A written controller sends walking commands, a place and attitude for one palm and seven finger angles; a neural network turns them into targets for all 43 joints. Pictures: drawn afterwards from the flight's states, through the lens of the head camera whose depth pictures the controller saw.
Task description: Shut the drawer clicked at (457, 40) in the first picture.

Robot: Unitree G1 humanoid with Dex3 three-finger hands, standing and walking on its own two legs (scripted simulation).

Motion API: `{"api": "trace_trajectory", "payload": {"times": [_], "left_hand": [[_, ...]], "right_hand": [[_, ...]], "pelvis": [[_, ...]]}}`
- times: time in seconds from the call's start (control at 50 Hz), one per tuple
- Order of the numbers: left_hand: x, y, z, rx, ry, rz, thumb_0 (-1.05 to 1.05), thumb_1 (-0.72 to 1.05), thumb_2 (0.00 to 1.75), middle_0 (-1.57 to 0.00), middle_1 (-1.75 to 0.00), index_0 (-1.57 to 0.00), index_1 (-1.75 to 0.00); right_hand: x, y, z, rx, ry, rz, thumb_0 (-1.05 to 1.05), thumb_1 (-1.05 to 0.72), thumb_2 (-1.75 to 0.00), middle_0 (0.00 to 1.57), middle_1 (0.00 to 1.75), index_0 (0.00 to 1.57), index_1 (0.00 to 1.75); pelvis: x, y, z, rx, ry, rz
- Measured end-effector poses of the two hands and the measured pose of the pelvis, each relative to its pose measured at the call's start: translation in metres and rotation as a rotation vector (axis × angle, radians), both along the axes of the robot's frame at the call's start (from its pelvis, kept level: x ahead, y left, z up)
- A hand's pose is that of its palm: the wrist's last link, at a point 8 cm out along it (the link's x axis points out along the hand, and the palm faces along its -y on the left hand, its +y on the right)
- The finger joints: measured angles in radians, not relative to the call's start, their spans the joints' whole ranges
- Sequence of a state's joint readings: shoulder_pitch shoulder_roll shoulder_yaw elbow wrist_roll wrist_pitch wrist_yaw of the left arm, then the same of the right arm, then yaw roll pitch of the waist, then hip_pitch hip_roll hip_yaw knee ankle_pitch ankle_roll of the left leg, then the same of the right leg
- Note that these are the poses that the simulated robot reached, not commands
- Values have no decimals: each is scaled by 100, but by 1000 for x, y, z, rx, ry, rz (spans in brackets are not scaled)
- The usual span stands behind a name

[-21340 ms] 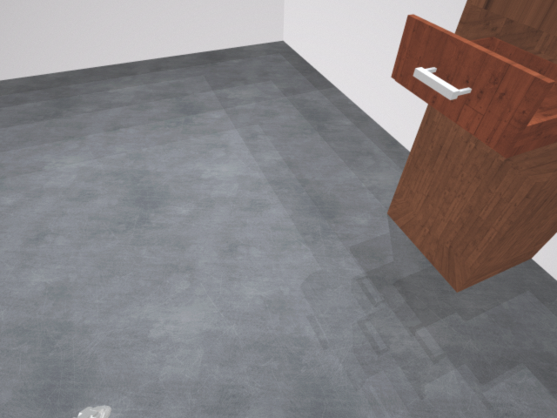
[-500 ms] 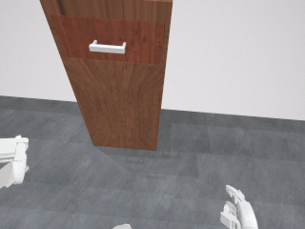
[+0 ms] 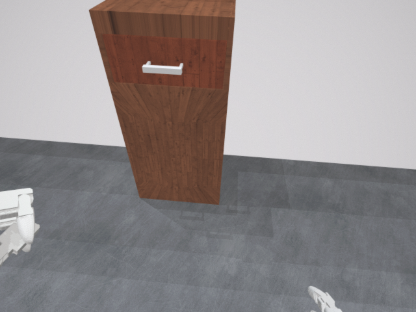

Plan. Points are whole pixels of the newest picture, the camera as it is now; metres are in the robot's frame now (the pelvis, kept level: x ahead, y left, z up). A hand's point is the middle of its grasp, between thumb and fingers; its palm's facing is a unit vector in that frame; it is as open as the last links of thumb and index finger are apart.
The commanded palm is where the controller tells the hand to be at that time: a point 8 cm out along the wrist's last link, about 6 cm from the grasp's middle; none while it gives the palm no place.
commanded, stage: stop stepping back and stand still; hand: left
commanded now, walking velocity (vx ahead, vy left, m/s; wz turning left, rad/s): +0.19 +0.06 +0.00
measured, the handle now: (163, 67) +0.90 +0.22 +0.08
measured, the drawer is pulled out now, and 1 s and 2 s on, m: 0.00 0.00 0.00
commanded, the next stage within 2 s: let the arm hang, fingers relaxed in 0.58 s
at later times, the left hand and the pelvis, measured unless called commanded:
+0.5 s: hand (26, 269) +0.13 +0.24 +0.16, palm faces +0.42 -0.80 -0.44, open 3.3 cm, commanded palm +0.08 +0.28 +0.17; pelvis -0.04 -0.01 +0.00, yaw +2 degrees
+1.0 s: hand out of the picture +0.03 +0.21 -0.17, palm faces +0.09 -0.97 -0.24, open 3.2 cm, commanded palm none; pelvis -0.03 +0.01 -0.01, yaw +5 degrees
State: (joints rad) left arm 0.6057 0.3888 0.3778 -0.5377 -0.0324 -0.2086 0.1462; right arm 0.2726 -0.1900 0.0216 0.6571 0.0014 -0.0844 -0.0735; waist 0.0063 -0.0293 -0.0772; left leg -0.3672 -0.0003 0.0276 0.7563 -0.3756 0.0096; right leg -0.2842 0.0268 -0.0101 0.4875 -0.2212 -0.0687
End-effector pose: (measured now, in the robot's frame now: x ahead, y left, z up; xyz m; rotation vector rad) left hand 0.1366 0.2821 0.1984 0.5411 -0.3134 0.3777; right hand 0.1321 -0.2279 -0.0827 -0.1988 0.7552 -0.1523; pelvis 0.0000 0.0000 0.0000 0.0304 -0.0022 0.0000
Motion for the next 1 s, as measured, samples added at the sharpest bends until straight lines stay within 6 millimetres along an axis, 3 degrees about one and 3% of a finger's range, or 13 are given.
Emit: {"api": "trace_trajectory", "payload": {"times": [0.12, 0.24, 0.34, 0.46, 0.58, 0.7, 0.74, 0.78, 0.82, 0.88, 0.92, 0.96, 1.0], "left_hand": [[-13, 8, -30, -72, 47, 16, 2, 89, 89, -140, -160, -140, -160], [-29, -7, -20, 12, 24, -14, 2, 89, 89, -141, -160, -140, -160], [-41, -12, -12, 31, -13, 4, 2, 89, 89, -141, -160, -141, -160], [-46, -10, -14, -20, 35, 22, 2, 89, 89, -141, -160, -141, -160], [-40, -3, -20, -9, 38, 6, 2, 89, 89, -141, -160, -141, -160], [-24, 3, -21, 53, 65, 23, 2, 89, 89, -141, -160, -141, -160], [-8, 13, -60, -8, 238, 36, 1, 89, 89, -140, -160, -140, -159], [0, 21, -119, -123, 472, 79, 1, 90, 90, -138, -158, -138, -157], [-4, 20, -182, -246, 697, 118, 1, 90, 90, -134, -154, -134, -154], [-34, 1, -265, -412, 998, 140, 1, 91, 89, -126, -147, -126, -146], [-63, -19, -305, -507, 1178, 137, 1, 91, 89, -120, -140, -120, -140], [-93, -34, -328, -566, 1307, 162, 2, 91, 89, -113, -135, -113, -133], [-116, -28, -335, -587, 1369, 220, 2, 90, 89, -105, -131, -106, -125]], "right_hand": [[-26, -18, 2, -84, -30, -40, 1, -90, -90, 20, 30, 20, 30], [-39, -17, 1, -46, -73, -36, 1, -90, -90, 20, 30, 20, 30], [-39, -18, -11, -22, -7, 19, 1, -90, -90, 20, 30, 20, 30], [-37, -18, 2, -35, 3, 26, 1, -90, -90, 20, 30, 20, 30], [-23, -13, 6, -82, -47, 37, 1, -90, -90, 20, 30, 20, 30], [-4, 3, -4, -3, -61, 68, 1, -90, -90, 20, 30, 20, 30], [2, 5, -20, 34, -11, 104, 1, -90, -90, 20, 30, 20, 30], [1, 5, -35, 53, 57, 111, 1, -90, -90, 20, 30, 20, 30], [-7, 6, -46, 55, 125, 108, 1, -90, -90, 20, 30, 20, 30], [-31, 5, -51, 35, 232, 89, 1, -90, -90, 20, 30, 20, 30], [-51, 3, -50, 12, 301, 75, 1, -90, -90, 20, 30, 20, 30], [-72, 1, -49, -10, 376, 63, 1, -90, -90, 20, 30, 20, 30], [-91, 0, -48, -25, 456, 58, 1, -90, -90, 20, 30, 20, 30]], "pelvis": [[-20, 7, -9, -10, -23, 16], [-28, -4, -11, 2, -57, 14], [-39, -13, -12, -3, -55, 34], [-38, -11, 1, 10, -18, 33], [-35, -1, -7, -15, -15, 44], [-25, -2, -10, -3, -26, 55], [-25, 1, -12, -17, -11, 74], [-25, 5, -15, -26, -3, 89], [-25, 7, -17, -32, -6, 96], [-25, 9, -17, -20, -22, 91], [-26, 10, -15, -18, -24, 83], [-27, 10, -12, -22, -23, 81], [-28, 9, -8, -26, -21, 83]]}}
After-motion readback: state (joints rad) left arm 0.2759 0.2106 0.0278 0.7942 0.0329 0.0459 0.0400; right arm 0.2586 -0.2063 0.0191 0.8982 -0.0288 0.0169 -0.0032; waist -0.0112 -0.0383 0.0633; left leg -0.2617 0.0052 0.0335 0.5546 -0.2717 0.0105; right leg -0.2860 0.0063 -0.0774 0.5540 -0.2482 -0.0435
